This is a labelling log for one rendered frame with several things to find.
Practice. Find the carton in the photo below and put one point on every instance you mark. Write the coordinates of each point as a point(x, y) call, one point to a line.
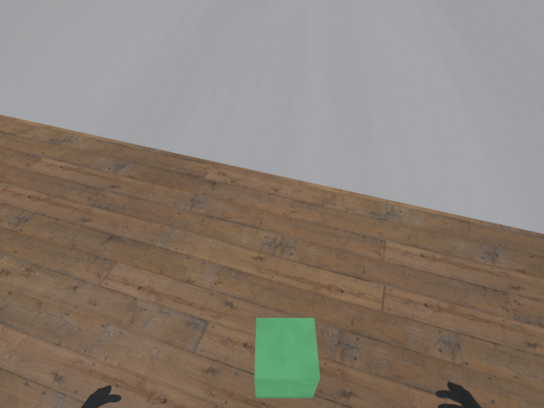
point(286, 358)

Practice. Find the left robot hand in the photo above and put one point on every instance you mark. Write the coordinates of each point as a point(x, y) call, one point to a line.
point(101, 397)

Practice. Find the right robot hand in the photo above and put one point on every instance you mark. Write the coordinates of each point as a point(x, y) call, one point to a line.
point(458, 394)

